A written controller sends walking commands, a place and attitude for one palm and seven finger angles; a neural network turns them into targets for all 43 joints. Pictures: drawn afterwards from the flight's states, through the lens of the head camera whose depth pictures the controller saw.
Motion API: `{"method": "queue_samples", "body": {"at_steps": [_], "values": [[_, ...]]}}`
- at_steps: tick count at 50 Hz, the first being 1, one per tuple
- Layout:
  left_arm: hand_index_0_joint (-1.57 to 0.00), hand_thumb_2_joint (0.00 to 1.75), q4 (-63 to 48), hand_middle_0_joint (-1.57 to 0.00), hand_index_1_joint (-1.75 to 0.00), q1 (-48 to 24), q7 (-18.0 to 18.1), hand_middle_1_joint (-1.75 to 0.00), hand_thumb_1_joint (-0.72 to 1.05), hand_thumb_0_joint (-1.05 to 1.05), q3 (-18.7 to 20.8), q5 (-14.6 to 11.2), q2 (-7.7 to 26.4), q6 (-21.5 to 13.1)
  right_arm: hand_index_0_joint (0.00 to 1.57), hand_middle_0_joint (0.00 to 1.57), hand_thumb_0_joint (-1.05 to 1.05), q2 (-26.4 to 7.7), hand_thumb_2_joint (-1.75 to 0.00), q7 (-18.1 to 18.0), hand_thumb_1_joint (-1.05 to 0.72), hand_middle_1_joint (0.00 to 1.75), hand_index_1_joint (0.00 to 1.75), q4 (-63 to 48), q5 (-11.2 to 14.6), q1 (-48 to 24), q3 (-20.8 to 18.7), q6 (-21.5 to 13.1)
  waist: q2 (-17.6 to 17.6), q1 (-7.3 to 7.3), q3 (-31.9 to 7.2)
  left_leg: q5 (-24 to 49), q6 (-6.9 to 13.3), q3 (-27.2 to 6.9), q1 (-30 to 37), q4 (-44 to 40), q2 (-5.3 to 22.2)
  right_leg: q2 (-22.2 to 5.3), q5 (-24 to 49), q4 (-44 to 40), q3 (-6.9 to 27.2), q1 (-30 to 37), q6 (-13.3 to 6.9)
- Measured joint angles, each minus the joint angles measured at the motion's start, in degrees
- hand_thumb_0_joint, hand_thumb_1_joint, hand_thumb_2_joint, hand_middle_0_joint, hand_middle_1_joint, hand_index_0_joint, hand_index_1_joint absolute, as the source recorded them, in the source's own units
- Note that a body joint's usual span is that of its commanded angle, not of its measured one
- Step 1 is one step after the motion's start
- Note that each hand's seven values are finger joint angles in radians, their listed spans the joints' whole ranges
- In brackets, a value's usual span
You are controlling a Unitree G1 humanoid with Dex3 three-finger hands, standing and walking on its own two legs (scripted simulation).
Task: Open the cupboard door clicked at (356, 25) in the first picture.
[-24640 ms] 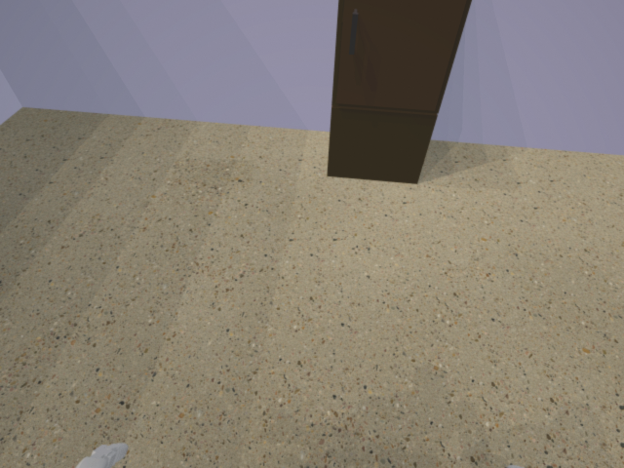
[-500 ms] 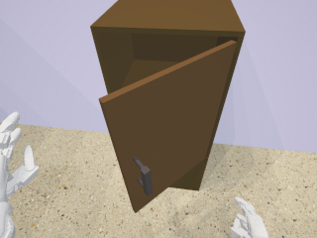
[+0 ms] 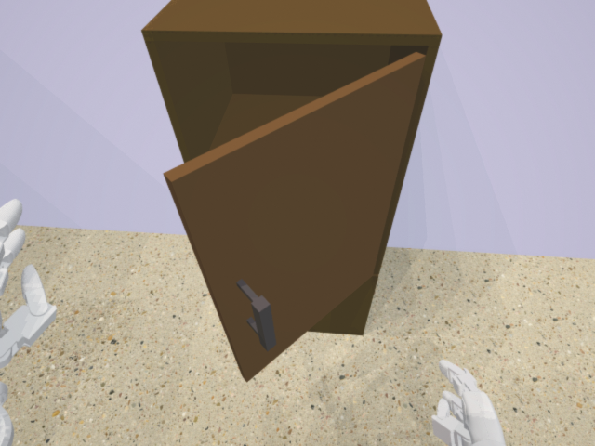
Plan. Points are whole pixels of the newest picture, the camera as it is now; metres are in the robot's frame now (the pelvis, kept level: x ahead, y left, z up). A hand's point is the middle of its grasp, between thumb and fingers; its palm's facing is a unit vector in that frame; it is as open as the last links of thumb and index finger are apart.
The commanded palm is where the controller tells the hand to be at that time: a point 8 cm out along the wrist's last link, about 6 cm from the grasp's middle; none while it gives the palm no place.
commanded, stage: step back with the hand held close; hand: left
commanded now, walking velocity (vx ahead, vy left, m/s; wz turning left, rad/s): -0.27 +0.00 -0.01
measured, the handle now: (256, 316) +0.32 +0.10 -0.05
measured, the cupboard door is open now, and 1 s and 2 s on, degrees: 46 46 46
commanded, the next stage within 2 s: stop stepping back and stand still in 1.46 s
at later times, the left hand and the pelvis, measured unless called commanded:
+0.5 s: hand out of the picture +0.13 +0.28 +0.15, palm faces +0.43 -0.75 -0.50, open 7.4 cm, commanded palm +0.07 +0.32 +0.17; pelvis -0.07 +0.02 -0.02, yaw +0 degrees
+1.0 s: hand out of the picture +0.06 +0.29 +0.15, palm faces +0.51 -0.68 -0.53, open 7.4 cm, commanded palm -0.02 +0.32 +0.17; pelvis -0.13 +0.00 -0.04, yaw +6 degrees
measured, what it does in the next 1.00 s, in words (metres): shifts its weight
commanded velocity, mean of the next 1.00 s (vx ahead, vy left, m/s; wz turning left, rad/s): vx -0.32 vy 0.00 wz -0.03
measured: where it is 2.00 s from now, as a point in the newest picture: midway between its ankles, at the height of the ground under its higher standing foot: outside the picture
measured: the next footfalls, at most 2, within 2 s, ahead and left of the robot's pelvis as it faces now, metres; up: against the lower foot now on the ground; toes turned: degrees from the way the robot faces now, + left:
right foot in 1.54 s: -0.36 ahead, -0.15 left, +0.00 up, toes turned -2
left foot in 1.70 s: -0.15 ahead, +0.06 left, +0.00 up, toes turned -4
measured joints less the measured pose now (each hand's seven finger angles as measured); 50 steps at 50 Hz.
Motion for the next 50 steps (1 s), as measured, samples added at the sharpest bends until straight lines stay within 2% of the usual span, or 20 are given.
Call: {"method": "queue_samples", "body": {"at_steps": [6,13,22,32,37,41,44,47,50], "values": [[-0.21,0.9,-3.7,-0.21,-0.3,5.5,-0.4,-0.31,0.89,0.01,-1.5,-0.1,1.4,-0.1,0.21,0.21,0.01,-1.0,-0.9,-0.6,-0.9,0.3,0.3,-1.5,0.2,-0.4,-1.7,2.4,-0.8,-1.2,0.4,0.9,0.6,0.9,-3.4,0.7,-0.9,-0.9,0.8,1.5,0.9,-4.0,0.6],[-0.21,0.89,-6.1,-0.22,-0.3,6.4,0.7,-0.31,0.88,0.01,1.3,-0.1,4.1,-1.1,0.21,0.21,0.01,-0.6,-0.9,-1.3,-0.9,0.3,0.3,-2.1,0.7,0.5,-2.5,3.6,-2.5,-0.8,0.5,1.5,1.1,1.4,-5.8,2.7,-1.8,-1.9,1.2,4.0,1.5,-6.7,1.1],[-0.21,0.9,-5.1,-0.22,-0.3,4.5,1.6,-0.31,0.88,0.01,1.6,1.5,2.5,-2.4,0.21,0.21,0.01,0.0,-0.9,-1.0,-0.9,0.3,0.3,-3.2,0.7,1.3,-1.4,2.6,-3.2,-0.71,0.4,1.9,1.9,1.6,-9.9,7.1,-2.1,-2.1,2.5,6.7,1.7,-10.0,1.4],[-0.21,0.9,-7.8,-0.22,-0.3,3.2,1.9,-0.31,0.88,0.01,3.0,3.0,3.0,-4.5,0.21,0.21,0.01,0.4,-0.9,-0.7,-0.9,0.3,0.3,-3.0,0.3,4.2,-1.2,0.6,-4.5,-1.61,1.3,0.3,2.2,0.0,-14.7,12.9,-2.0,-0.1,1.6,11.2,3.9,-12.9,1.3],[-0.21,0.9,-8.7,-0.22,-0.3,3.6,2.1,-0.31,0.88,0.01,4.6,2.7,3.1,-5.9,0.21,0.21,0.01,-0.1,-0.9,-0.3,-0.9,0.3,0.3,-2.1,0.1,3.7,-1.7,-0.1,-4.3,-0.95,1.6,-1.7,2.0,0.6,-16.4,14.9,-1.7,0.0,1.9,12.2,4.1,-14.3,1.2],[-0.21,0.9,-8.6,-0.22,-0.3,3.0,2.3,-0.31,0.88,0.01,4.5,2.1,3.1,-6.2,0.21,0.21,0.01,-0.4,-0.9,-0.2,-0.9,0.3,0.3,-1.6,0.2,2.4,-2.1,-0.5,-4.4,-0.81,2.1,-1.6,1.9,1.1,-17.5,14.7,-1.9,-0.3,3.1,11.7,4.6,-15.4,1.4],[-0.21,0.9,-8.3,-0.22,-0.3,2.3,2.3,-0.31,0.88,0.01,4.3,2.1,3.5,-6.2,0.21,0.21,0.01,-0.2,-0.9,-0.4,-0.9,0.3,0.3,-1.8,0.3,1.6,-2.1,-0.6,-4.8,-1.34,2.6,-0.1,2.2,1.6,-18.3,14.1,-2.0,0.0,2.0,12.6,5.6,-16.6,1.6],[-0.21,0.9,-8.2,-0.22,-0.3,1.7,1.9,-0.31,0.88,0.01,4.4,2.6,4.8,-5.9,0.21,0.21,0.01,0.4,-0.9,-0.6,-0.9,0.3,0.3,-2.3,0.3,2.0,-2.3,-1.0,-4.6,-2.9,3.0,3.5,2.9,1.7,-19.5,14.4,-1.3,1.4,-1.0,17.8,7.0,-16.2,1.9],[-0.21,0.9,-9.2,-0.22,-0.3,2.2,1.4,-0.31,0.88,0.01,5.9,2.8,5.5,-6.4,0.21,0.21,0.01,1.0,-0.9,-0.3,-0.9,0.3,0.3,-2.0,0.3,1.7,-2.5,-1.2,-4.8,-2.53,3.2,3.8,2.2,2.2,-21.0,16.5,-0.2,2.3,-4.1,20.4,7.9,-16.3,1.9]]}}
